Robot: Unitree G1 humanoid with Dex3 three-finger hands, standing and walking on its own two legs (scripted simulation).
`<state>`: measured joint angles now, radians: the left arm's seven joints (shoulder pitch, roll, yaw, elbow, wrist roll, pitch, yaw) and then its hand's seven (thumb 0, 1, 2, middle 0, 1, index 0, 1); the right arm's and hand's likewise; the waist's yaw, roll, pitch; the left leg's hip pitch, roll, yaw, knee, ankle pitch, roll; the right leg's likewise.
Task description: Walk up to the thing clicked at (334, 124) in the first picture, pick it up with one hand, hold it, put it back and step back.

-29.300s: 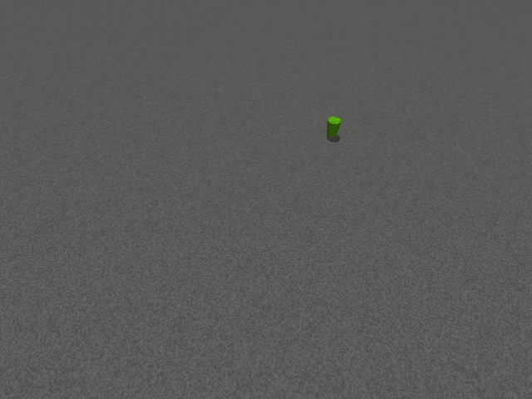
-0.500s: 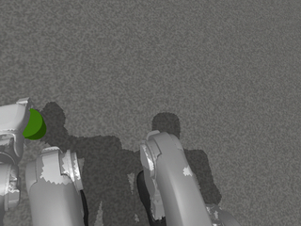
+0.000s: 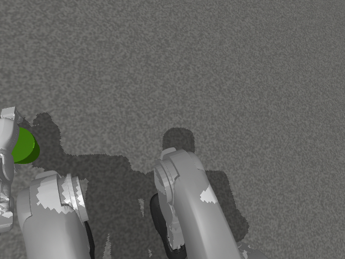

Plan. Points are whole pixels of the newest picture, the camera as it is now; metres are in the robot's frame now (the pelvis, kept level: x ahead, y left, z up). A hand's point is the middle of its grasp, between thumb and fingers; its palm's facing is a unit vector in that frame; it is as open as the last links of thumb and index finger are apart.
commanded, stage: open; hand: left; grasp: from above
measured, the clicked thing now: (20, 148) +0.40 +0.27 -0.25
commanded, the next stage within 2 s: withdraw in 0.48 s
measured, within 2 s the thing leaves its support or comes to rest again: neither
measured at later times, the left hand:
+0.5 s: hand (8, 146) +0.40 +0.28 -0.21, palm faces -0.42 -0.14 -0.90, open 13.6 cm
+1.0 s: hand out of the picture +0.41 +0.31 -0.09, palm faces -0.27 -0.03 -0.96, open 14.1 cm
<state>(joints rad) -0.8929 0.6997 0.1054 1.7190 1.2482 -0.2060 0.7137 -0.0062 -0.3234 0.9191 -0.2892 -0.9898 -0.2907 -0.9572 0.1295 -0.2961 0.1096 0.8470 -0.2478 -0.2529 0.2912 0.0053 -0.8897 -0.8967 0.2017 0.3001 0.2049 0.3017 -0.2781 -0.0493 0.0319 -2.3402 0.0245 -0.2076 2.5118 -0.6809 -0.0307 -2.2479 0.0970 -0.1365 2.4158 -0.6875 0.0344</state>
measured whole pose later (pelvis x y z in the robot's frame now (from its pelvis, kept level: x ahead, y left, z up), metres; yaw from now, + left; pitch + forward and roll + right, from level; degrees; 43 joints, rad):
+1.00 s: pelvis +0.01 +0.00 +0.05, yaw +4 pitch +34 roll -5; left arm -0.70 0.54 0.03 1.20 1.11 0.00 0.55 0.00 -0.52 0.97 -0.09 -1.00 -0.09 -0.99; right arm 0.12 -0.27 -0.02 0.82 -0.11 -0.10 0.24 0.01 -0.90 -0.90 0.20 0.30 0.20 0.30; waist -0.16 0.04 -0.16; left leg -2.24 0.04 -0.13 2.34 -0.69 -0.03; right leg -2.18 0.09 -0.07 2.29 -0.71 0.02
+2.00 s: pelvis +0.01 +0.00 +0.12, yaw +6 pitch +35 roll -5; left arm -0.51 0.47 0.01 0.84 0.78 -0.01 0.21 0.00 0.08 0.84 -0.21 -0.53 -0.20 -0.53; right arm 0.20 -0.23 -0.03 0.73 -0.03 -0.02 0.11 0.01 -0.90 -0.90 0.20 0.30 0.21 0.30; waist -0.09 0.08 -0.19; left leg -2.04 0.02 -0.09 2.10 -0.67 -0.01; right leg -1.97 0.06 -0.04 2.06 -0.71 0.02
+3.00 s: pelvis +0.08 +0.02 +0.41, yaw +12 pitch +10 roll -3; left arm 0.53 0.23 0.03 -0.15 -0.07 0.45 0.04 0.01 0.90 0.90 -0.20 -0.30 -0.20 -0.30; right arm 0.32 -0.22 0.03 0.50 0.02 -0.19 -0.18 0.02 -0.90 -0.90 0.20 0.30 0.21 0.30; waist -0.05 0.06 -0.19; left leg -0.72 0.01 -0.06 1.01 -0.47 0.00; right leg -0.63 0.02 -0.03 0.94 -0.49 0.02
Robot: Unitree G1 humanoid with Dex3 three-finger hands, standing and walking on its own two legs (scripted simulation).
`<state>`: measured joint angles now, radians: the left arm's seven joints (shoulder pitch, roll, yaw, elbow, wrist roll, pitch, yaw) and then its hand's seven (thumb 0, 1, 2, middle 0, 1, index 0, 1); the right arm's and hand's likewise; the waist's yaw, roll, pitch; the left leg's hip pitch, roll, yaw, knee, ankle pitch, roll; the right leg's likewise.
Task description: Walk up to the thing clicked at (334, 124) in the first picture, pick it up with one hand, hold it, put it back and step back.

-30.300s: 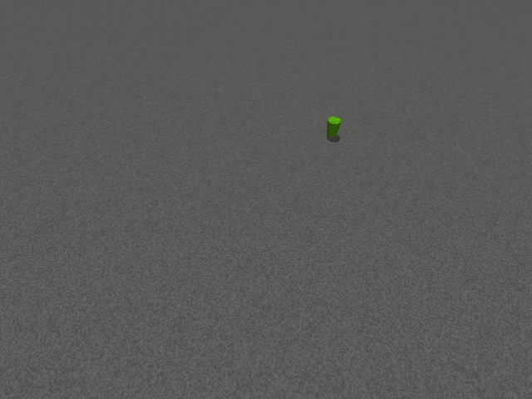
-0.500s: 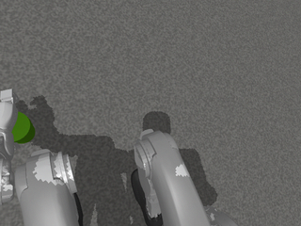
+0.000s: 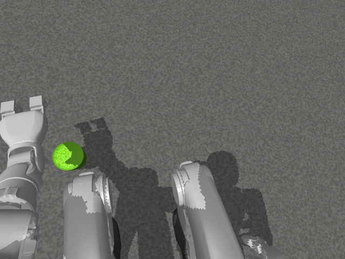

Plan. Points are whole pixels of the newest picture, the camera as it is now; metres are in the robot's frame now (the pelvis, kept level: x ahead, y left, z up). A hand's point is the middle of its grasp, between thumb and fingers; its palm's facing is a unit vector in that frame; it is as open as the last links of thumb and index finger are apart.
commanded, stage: withdraw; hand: left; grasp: from above
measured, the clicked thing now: (73, 157) +0.41 +0.24 -0.30
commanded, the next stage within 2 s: home in 0.54 s
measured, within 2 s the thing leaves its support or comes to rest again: neither
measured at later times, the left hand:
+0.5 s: hand (53, 155) +0.38 +0.25 -0.16, palm faces -0.42 -0.03 -0.91, open 14.1 cm
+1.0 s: hand (21, 147) +0.38 +0.27 -0.05, palm faces -0.35 -0.37 -0.86, open 11.6 cm
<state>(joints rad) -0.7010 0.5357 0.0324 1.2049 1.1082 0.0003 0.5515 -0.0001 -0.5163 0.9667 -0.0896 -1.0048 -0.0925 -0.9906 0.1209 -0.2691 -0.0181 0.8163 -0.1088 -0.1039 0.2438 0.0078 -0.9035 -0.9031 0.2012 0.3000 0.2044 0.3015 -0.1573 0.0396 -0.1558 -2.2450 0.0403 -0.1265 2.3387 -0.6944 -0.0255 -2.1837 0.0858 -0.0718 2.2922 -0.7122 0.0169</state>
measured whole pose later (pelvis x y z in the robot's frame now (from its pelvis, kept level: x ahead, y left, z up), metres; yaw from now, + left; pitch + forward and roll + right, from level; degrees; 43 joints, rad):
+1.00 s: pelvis +0.00 +0.00 +0.08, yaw +3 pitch +35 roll -5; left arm -0.51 0.47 0.01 0.84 0.78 -0.01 0.21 0.00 0.08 0.84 -0.21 -0.53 -0.20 -0.53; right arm 0.20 -0.23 -0.03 0.73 -0.03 -0.02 0.11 0.01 -0.90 -0.90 0.20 0.30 0.21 0.30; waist -0.09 0.08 -0.19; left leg -2.04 0.02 -0.09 2.10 -0.67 -0.01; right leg -1.97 0.06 -0.04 2.06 -0.71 0.02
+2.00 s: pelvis +0.08 +0.02 +0.36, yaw +9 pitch +10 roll -3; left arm 0.53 0.23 0.03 -0.15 -0.07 0.45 0.04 0.01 0.90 0.90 -0.20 -0.30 -0.20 -0.30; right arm 0.32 -0.22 0.03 0.50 0.02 -0.19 -0.18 0.02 -0.90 -0.90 0.20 0.30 0.21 0.30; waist -0.05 0.06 -0.19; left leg -0.72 0.01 -0.06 1.01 -0.47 0.00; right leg -0.63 0.02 -0.03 0.94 -0.49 0.02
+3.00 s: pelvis +0.08 +0.01 +0.36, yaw +9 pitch +10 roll -2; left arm 0.50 0.23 0.03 -0.13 -0.05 0.44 0.02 0.01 0.90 0.90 -0.20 -0.30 -0.20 -0.30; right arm 0.30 -0.22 0.03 0.53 0.01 -0.24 -0.18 0.02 -0.90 -0.90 0.20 0.30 0.21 0.30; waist -0.04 0.05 -0.17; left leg -0.71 0.02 -0.07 1.01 -0.47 -0.01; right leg -0.63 0.02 -0.03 0.95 -0.49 0.00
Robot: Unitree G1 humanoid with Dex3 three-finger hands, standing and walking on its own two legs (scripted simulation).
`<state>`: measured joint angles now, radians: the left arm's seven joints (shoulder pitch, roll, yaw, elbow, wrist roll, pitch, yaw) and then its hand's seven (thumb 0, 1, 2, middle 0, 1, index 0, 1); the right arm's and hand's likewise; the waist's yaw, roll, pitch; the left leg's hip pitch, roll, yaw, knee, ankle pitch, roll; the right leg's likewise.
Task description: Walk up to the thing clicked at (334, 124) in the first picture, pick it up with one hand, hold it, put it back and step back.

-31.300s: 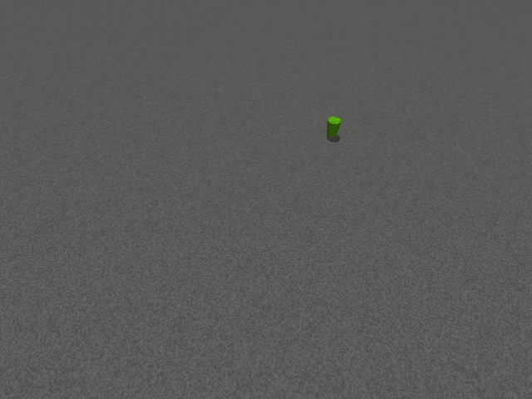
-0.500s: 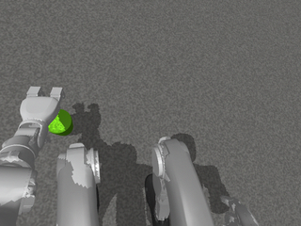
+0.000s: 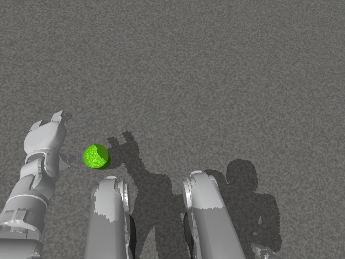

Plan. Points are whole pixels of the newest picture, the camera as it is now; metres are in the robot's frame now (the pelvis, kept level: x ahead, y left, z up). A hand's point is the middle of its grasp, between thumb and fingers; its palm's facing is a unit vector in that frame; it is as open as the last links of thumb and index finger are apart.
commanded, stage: home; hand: left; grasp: from above
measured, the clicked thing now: (99, 159) +0.42 +0.22 -0.38
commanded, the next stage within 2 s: none
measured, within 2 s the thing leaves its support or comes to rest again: neither
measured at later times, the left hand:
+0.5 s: hand (11, 213) +0.25 +0.21 +0.10, palm faces -0.03 -0.91 -0.42, open 7.5 cm
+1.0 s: hand out of the picture +0.22 +0.21 +0.25, palm faces +0.16 -0.96 -0.21, open 7.4 cm
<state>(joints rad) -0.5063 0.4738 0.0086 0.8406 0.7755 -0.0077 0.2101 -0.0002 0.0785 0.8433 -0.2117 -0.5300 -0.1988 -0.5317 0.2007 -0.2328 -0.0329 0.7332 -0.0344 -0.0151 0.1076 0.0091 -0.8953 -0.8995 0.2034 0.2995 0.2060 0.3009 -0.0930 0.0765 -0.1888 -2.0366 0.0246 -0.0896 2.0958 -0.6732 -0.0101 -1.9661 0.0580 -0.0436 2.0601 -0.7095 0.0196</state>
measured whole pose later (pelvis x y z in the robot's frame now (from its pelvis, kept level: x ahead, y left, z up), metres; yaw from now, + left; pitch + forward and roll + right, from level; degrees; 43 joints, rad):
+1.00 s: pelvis +0.08 +0.01 +0.29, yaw +6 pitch +10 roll -3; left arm 0.53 0.23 0.03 -0.15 -0.07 0.45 0.04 0.01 0.90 0.90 -0.20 -0.30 -0.20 -0.30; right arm 0.32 -0.22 0.03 0.50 0.02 -0.19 -0.18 0.02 -0.90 -0.90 0.20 0.30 0.21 0.30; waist -0.05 0.06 -0.19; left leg -0.72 0.01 -0.06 1.01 -0.47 0.00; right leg -0.63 0.02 -0.03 0.94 -0.49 0.02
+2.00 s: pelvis +0.08 +0.00 +0.29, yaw +6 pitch +10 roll -2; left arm 0.50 0.23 0.03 -0.13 -0.05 0.44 0.02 0.01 0.90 0.90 -0.20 -0.30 -0.20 -0.30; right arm 0.30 -0.22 0.03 0.53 0.01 -0.24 -0.18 0.02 -0.90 -0.90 0.20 0.30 0.21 0.30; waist -0.04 0.05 -0.17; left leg -0.71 0.02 -0.07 1.01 -0.47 -0.01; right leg -0.63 0.02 -0.03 0.95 -0.49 0.00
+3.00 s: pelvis +0.07 +0.01 +0.28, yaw +6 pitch +10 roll -3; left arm 0.51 0.24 0.02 -0.15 -0.06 0.45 0.02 0.01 0.90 0.90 -0.20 -0.30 -0.20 -0.30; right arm 0.30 -0.21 0.03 0.52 0.01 -0.22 -0.18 0.02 -0.90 -0.90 0.20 0.30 0.21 0.30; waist -0.04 0.05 -0.17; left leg -0.72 0.01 -0.07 1.02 -0.48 0.00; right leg -0.63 0.02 -0.03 0.95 -0.49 0.01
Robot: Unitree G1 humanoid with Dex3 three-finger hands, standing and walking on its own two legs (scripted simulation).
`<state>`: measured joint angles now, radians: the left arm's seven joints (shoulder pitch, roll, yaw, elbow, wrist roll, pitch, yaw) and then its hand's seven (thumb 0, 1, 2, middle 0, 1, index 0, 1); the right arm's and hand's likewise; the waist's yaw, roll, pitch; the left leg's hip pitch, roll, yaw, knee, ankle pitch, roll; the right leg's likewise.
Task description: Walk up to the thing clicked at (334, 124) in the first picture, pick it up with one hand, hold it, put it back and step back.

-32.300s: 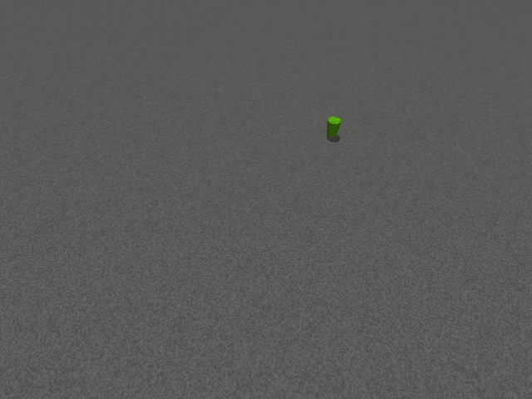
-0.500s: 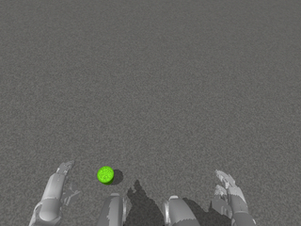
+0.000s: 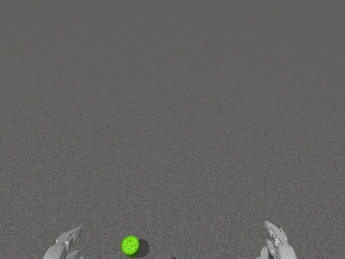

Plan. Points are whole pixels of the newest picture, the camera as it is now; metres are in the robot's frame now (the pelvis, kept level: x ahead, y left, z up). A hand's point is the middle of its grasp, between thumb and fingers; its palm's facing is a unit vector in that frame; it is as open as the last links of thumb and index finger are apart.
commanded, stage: home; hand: left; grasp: from above
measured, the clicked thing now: (131, 248) +0.36 +0.17 -0.66
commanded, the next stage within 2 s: stand in 1.90 s
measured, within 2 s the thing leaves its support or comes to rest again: neither
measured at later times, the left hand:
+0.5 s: hand out of the picture +0.16 +0.18 -0.05, palm faces +0.05 -0.98 -0.21, open 7.4 cm
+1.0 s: hand out of the picture +0.16 +0.17 -0.04, palm faces +0.05 -0.98 -0.21, open 7.4 cm
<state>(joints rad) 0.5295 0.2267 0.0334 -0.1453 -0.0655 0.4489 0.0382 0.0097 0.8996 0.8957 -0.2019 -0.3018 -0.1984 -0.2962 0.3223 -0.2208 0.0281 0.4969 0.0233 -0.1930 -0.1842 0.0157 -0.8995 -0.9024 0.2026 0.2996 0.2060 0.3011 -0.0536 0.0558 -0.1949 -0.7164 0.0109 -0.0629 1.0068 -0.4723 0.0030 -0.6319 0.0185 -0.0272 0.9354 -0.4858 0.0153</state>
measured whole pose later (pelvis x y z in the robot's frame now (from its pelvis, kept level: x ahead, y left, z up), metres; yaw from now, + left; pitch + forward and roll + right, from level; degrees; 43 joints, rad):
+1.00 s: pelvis +0.00 -0.01 +0.00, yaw +0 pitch +10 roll -2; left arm 0.50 0.23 0.03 -0.13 -0.05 0.44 0.02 0.01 0.90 0.90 -0.20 -0.30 -0.20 -0.30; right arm 0.30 -0.22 0.03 0.53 0.01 -0.24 -0.18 0.02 -0.90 -0.90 0.20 0.30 0.21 0.30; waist -0.04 0.05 -0.17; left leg -0.71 0.02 -0.07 1.01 -0.47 -0.01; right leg -0.63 0.02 -0.03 0.95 -0.49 0.00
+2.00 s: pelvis +0.00 +0.00 +0.00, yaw +0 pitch +10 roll -3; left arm 0.51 0.24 0.02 -0.15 -0.06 0.45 0.02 0.01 0.90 0.90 -0.20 -0.30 -0.20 -0.30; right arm 0.30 -0.21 0.03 0.52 0.01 -0.22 -0.18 0.02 -0.90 -0.90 0.20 0.30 0.21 0.30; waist -0.04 0.05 -0.17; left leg -0.72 0.01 -0.07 1.02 -0.48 0.00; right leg -0.63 0.02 -0.03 0.95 -0.49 0.01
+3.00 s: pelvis -0.01 +0.00 +0.06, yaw -1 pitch -5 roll +0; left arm 0.17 0.29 0.04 1.14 0.03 0.00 0.03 0.00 0.90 0.89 -0.20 -0.30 -0.20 -0.30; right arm 0.15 -0.30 -0.04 1.12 -0.02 -0.01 -0.02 0.01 -0.90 -0.90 0.20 0.30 0.21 0.30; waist 0.00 0.01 0.06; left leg -0.13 -0.01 -0.01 0.37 -0.16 0.01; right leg -0.09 -0.01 0.03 0.36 -0.20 0.02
